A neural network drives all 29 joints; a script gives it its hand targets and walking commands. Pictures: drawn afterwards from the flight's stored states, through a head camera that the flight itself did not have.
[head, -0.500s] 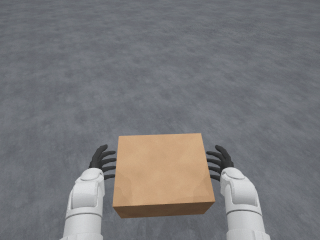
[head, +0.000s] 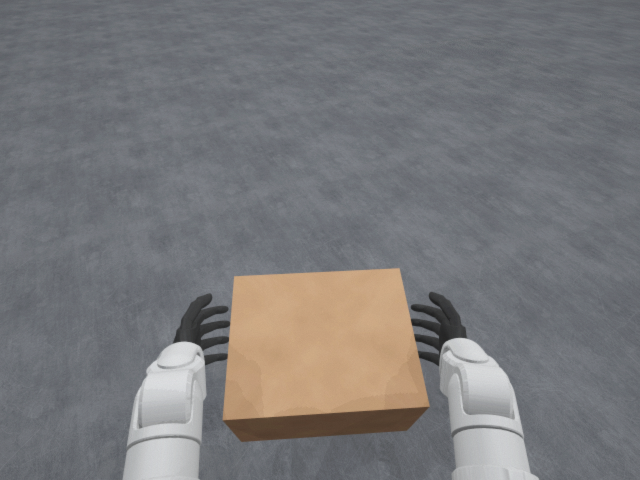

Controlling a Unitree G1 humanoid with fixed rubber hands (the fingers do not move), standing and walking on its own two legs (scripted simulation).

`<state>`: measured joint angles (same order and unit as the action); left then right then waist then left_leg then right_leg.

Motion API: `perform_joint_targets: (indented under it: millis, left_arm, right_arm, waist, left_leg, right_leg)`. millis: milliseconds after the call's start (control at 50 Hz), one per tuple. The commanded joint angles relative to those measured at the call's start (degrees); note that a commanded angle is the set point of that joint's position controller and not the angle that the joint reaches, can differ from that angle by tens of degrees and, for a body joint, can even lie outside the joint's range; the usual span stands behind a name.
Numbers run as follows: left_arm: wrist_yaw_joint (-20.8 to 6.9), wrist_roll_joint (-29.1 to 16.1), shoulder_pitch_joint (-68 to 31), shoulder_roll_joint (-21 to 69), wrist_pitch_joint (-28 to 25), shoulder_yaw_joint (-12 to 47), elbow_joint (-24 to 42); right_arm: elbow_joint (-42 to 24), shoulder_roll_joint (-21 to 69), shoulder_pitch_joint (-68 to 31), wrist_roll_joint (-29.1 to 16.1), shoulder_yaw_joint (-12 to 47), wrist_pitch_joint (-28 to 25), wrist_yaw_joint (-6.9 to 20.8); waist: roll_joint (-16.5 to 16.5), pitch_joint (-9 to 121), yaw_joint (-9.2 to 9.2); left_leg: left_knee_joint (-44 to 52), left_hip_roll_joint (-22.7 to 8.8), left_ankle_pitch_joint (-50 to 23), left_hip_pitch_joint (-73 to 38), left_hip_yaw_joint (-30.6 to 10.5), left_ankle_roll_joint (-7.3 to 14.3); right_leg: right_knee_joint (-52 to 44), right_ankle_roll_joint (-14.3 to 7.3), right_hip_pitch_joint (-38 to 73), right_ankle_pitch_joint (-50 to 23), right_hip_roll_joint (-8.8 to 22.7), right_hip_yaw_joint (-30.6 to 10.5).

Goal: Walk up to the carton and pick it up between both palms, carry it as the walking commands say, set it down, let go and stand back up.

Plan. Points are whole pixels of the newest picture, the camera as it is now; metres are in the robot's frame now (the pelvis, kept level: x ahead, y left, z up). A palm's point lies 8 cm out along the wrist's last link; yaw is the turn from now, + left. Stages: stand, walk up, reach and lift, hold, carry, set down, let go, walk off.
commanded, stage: hold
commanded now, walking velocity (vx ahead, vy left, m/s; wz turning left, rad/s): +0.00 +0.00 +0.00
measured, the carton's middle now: (321, 354) +0.32 +0.00 -0.04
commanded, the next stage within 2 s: carry in 0.18 s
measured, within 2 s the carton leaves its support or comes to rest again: neither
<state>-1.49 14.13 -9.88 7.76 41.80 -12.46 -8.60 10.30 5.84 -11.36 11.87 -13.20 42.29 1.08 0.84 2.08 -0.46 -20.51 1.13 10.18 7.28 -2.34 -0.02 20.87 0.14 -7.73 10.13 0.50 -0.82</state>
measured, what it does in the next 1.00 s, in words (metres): steps to the right: right foot, then left foot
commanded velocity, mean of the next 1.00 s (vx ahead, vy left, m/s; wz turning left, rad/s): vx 0.00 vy -0.26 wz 0.00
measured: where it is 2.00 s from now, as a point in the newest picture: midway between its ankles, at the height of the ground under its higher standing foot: outside the picture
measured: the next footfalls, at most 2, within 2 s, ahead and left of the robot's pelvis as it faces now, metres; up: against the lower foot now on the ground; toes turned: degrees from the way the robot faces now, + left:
right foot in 0.52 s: +0.05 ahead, -0.20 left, +0.00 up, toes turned -9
left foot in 0.86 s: +0.03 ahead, -0.06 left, +0.00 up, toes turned +11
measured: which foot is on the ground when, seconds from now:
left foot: down 0.00-0.54, up 0.56-0.84, down 0.86-1.00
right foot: down 0.00-0.26, up 0.28-0.50, down 0.52-0.88, up 0.90-1.00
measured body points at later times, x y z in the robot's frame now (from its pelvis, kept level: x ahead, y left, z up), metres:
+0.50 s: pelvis +0.00 -0.06 -0.01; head -0.01 -0.05 +0.44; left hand +0.31 +0.08 +0.06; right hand +0.29 -0.25 +0.07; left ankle +0.01 +0.12 -0.75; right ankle +0.00 -0.19 -0.73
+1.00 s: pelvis -0.02 -0.18 -0.02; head -0.01 -0.16 +0.43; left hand +0.26 -0.01 +0.04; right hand +0.27 -0.33 +0.06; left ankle -0.01 -0.06 -0.75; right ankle -0.02 -0.29 -0.69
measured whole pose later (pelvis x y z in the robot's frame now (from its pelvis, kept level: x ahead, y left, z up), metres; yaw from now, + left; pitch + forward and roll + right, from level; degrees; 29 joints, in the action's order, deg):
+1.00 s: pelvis -0.02 -0.18 -0.02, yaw -2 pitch +6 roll -2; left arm 11.0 7.8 -10.5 7.8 70.4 -7.1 17.7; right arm -15.4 8.5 -13.5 11.9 -8.2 70.7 -5.6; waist -0.9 5.1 -2.1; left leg -37.2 -8.1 18.2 24.3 9.8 0.5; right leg 60.2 -3.4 -35.1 25.0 -1.2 3.1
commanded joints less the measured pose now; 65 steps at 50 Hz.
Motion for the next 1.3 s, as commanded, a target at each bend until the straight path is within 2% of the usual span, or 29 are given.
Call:
perform_joint_targets:
  millis: [0,120,140,160,200,240,280,320,420,460,500,540,580,620,680,740,800,820,860,880,920,940,1020,1140,1180,1200,1220,1260,1280]
  left_arm:
    - [-14.5,-15.0,-27.1,47.9,-1.6,34.0,2.4]
    - [-14.8,-16.2,-29.6,48.4,-2.2,34.9,2.2]
    - [-14.5,-16.2,-29.4,48.7,-2.2,35.6,3.3]
    - [-14.4,-16.3,-30.0,50.9,-1.8,35.8,3.4]
    - [-13.8,-18.8,-30.7,51.3,-1.0,38.6,8.3]
    - [-13.2,-20.5,-30.9,51.4,0.9,40.7,10.9]
    - [-12.4,-22.5,-31.7,50.3,4.2,43.3,16.1]
    - [-12.4,-27.2,-36.4,49.9,7.9,47.2,21.9]
    - [-10.2,-31.5,-32.2,48.7,17.7,49.2,24.4]
    - [-10.0,-32.2,-29.9,48.7,20.4,48.1,25.4]
    - [-9.7,-32.1,-28.9,49.4,22.8,47.4,25.7]
    - [-9.8,-31.2,-26.2,49.8,24.4,46.1,25.6]
    - [-9.6,-30.6,-27.8,52.0,24.9,46.1,29.0]
    - [-9.0,-32.6,-33.9,53.5,25.7,46.4,33.2]
    - [-8.8,-31.5,-29.6,53.0,27.6,44.1,30.0]
    - [-8.9,-29.5,-24.9,52.4,28.7,42.7,26.5]
    - [-8.4,-30.4,-27.1,54.5,29.2,45.1,27.0]
    - [-8.4,-30.4,-27.1,54.8,29.3,45.6,26.6]
    - [-8.2,-32.0,-30.3,54.9,28.8,47.8,29.2]
    - [-8.2,-32.8,-32.0,54.4,28.2,48.1,31.4]
    - [-9.3,-34.2,-33.8,54.5,27.8,48.8,32.4]
    - [-9.6,-35.3,-35.1,55.1,27.7,49.2,32.6]
    - [-9.4,-36.5,-36.1,56.7,27.8,50.6,33.1]
    - [-9.1,-33.5,-31.3,54.8,28.6,47.8,30.9]
    - [-9.5,-32.8,-30.5,54.1,29.1,46.3,29.0]
    - [-10.0,-32.7,-30.6,54.5,29.0,45.9,29.1]
    - [-10.5,-32.4,-31.7,53.5,28.9,45.0,28.5]
    - [-11.1,-31.0,-28.2,55.3,28.7,43.9,25.8]
    - [-11.2,-31.0,-28.6,55.3,28.3,43.3,25.3]
  right_arm:
    - [-5.7,50.8,-27.8,-12.0,35.6,-2.0,14.1]
    - [-5.8,51.5,-29.6,-12.2,36.6,-2.2,14.3]
    - [-5.2,51.9,-27.9,-12.2,36.5,-2.3,14.1]
    - [-9.1,50.8,-32.2,-13.3,36.7,-2.3,13.8]
    - [-12.8,51.4,-32.6,-16.0,39.6,-1.9,13.6]
    - [-14.9,49.9,-31.6,-16.5,40.6,0.2,13.0]
    - [-16.8,49.1,-29.2,-18.4,42.4,3.9,12.5]
    - [-20.8,49.2,-30.2,-20.5,44.1,7.3,11.1]
    - [-24.8,48.2,-25.2,-23.8,45.7,16.8,9.4]
    - [-25.1,49.1,-22.8,-24.8,46.1,19.6,9.3]
    - [-27.7,49.6,-22.8,-26.6,47.0,21.8,9.6]
    - [-32.1,50.9,-27.7,-29.4,49.2,23.6,9.6]
    - [-36.2,53.2,-34.7,-33.4,51.7,24.7,10.5]
    - [-36.5,54.5,-35.7,-34.3,51.1,25.7,11.0]
    - [-34.1,54.8,-33.2,-34.2,50.0,27.6,10.6]
    - [-33.6,53.8,-32.0,-33.7,49.3,29.0,10.8]
    - [-32.2,54.3,-30.0,-33.1,47.3,29.4,11.2]
    - [-30.9,54.0,-27.7,-32.3,46.5,29.4,11.6]
    - [-28.5,54.0,-23.6,-31.2,44.2,28.5,11.7]
    - [-28.1,56.4,-24.7,-32.3,44.5,28.1,11.7]
    - [-31.5,56.8,-27.2,-31.3,45.3,27.1,11.3]
    - [-32.2,57.1,-28.1,-30.8,44.8,27.0,11.0]
    - [-32.6,57.0,-29.0,-30.5,44.3,26.7,10.5]
    - [-30.2,55.4,-25.4,-29.2,45.1,27.5,11.0]
    - [-29.2,55.3,-25.8,-28.9,45.7,27.5,10.8]
    - [-29.2,55.1,-27.9,-29.1,46.5,27.5,10.8]
    - [-29.2,55.4,-30.1,-29.1,46.9,27.4,10.6]
    - [-32.0,56.5,-34.6,-31.0,49.6,27.4,11.2]
    - [-32.2,56.9,-37.2,-32.0,49.6,27.1,11.3]
  waist:
    - [-3.1,12.1,-0.06]
    - [-5.7,13.7,-0.01]
    - [-2.3,14.4,0.22]
    - [-8.3,16.5,1.05]
    - [-5.4,14.9,0.76]
    - [1.5,13.3,0.85]
    - [5.7,10.7,0.81]
    - [5.1,9.1,0.91]
    - [11.3,14.0,1.36]
    - [10.4,17.3,0.31]
    - [6.6,21.6,0.69]
    - [-16.2,21.6,-0.08]
    - [-11.4,19.2,-0.68]
    - [-7.4,17.1,-0.84]
    - [-10.8,18.4,-0.63]
    - [-13.7,18.5,-1.00]
    - [-8.2,22.0,0.08]
    - [-4.6,24.0,1.55]
    - [19.3,26.7,1.06]
    - [11.1,29.2,0.85]
    - [0.3,23.0,1.32]
    - [-0.1,20.7,1.40]
    - [11.8,19.6,1.24]
    - [17.3,19.9,1.25]
    - [9.8,21.3,0.22]
    - [-3.9,19.5,-1.09]
    - [-18.7,19.0,-0.02]
    - [-16.5,15.3,-1.30]
    - [-15.5,13.8,-1.16]
  left_leg:
    - [3.0,4.0,-8.8,-5.9,-1.2,0.4]
    - [3.0,4.1,-5.7,-5.8,-1.3,0.5]
    - [2.8,4.2,-8.3,-6.3,-1.1,0.3]
    - [-7.0,-8.8,-10.6,-0.6,-1.6,0.6]
    - [-5.1,-11.8,-1.6,1.1,-5.4,2.1]
    - [1.2,-21.1,6.7,3.5,-16.6,7.5]
    - [6.3,-26.2,15.6,9.1,-19.5,11.3]
    - [5.8,-24.4,11.4,12.3,-18.9,11.0]
    - [-4.4,-21.5,-28.1,2.6,-8.1,6.9]
    - [-10.4,-18.3,-33.1,3.7,-3.3,3.0]
    - [-20.1,-12.6,-20.3,9.6,2.9,-2.1]
    - [-39.8,-4.4,23.1,30.9,11.4,-5.8]
    - [-47.5,-6.1,25.2,28.3,7.5,-4.2]
    - [-47.3,-6.1,21.8,29.5,7.9,-3.8]
    - [-41.2,-6.6,18.9,28.0,9.3,-3.5]
    - [-29.0,-5.2,19.0,21.9,10.5,-1.8]
    - [-8.9,-5.4,6.4,11.2,12.6,-0.7]
    - [-2.9,-11.5,-6.4,-0.8,7.0,1.1]
    - [-8.0,-38.5,-65.5,-22.7,-21.6,11.8]
    - [-11.7,-38.2,-63.1,-21.4,-17.1,13.9]
    - [-8.0,-31.0,-39.1,-13.6,-9.1,10.6]
    - [-7.0,-28.0,-32.5,-11.3,-6.0,8.4]
    - [-5.9,-24.5,-36.8,-3.5,-0.3,5.5]
    - [-6.2,-21.2,-23.0,5.0,6.0,0.3]
    - [-16.1,-16.6,-8.0,10.5,10.0,-2.4]
    - [-25.8,-10.2,16.5,23.4,12.7,-4.0]
    - [-40.9,-5.2,27.6,31.0,11.2,-6.0]
    - [-56.0,-4.9,26.8,29.6,5.4,-3.8]
    - [-57.5,-5.6,22.6,29.0,4.1,-3.9]
  right_leg:
    - [-2.8,-0.3,8.9,-8.8,-6.2,-2.5]
    - [-2.9,-0.1,8.1,-5.4,-6.5,-2.2]
    - [-2.8,-0.3,9.2,-8.9,-6.1,-2.7]
    - [4.8,0.7,-1.0,-13.5,7.4,-0.5]
    - [7.9,0.5,-6.6,-4.3,4.6,-0.6]
    - [18.2,1.5,-14.4,11.8,1.7,0.6]
    - [28.2,1.9,-17.0,14.9,3.5,-0.4]
    - [29.9,1.7,-19.3,13.8,4.0,-0.8]
    - [17.3,1.8,-19.2,14.7,1.6,4.2]
    - [6.3,1.0,-12.0,7.2,0.1,6.3]
    - [1.2,0.4,-0.3,-9.5,3.4,3.7]
    - [6.0,-5.9,14.5,-50.1,16.3,-6.3]
    - [5.2,-11.5,2.1,-36.8,15.4,-4.9]
    - [3.5,-10.6,2.2,-27.0,13.5,-1.3]
    - [3.6,-10.3,2.4,-19.0,11.5,0.3]
    - [6.5,-12.2,0.0,-25.9,11.0,-1.6]
    - [13.1,-10.0,-0.7,-37.8,9.6,0.7]
    - [17.3,-7.2,-10.2,-32.9,8.8,2.3]
    - [39.0,2.1,-38.5,23.1,-0.4,3.0]
    - [50.1,1.0,-36.7,21.5,3.1,-5.2]
    - [44.9,0.9,-37.8,17.1,4.9,-4.2]
    - [43.4,1.2,-38.0,15.8,5.2,-4.2]
    - [37.1,1.6,-31.2,12.7,3.5,1.2]
    - [15.0,1.6,-15.4,8.8,1.5,7.0]
    - [1.4,1.3,-4.6,4.2,2.4,5.5]
    - [-3.4,0.9,2.1,-2.1,8.5,-2.2]
    - [-3.3,-2.1,0.8,-12.0,17.7,-12.4]
    - [-4.4,-7.6,-9.5,2.2,16.4,-8.3]
    - [-4.7,-7.5,-11.7,7.7,13.5,-4.6]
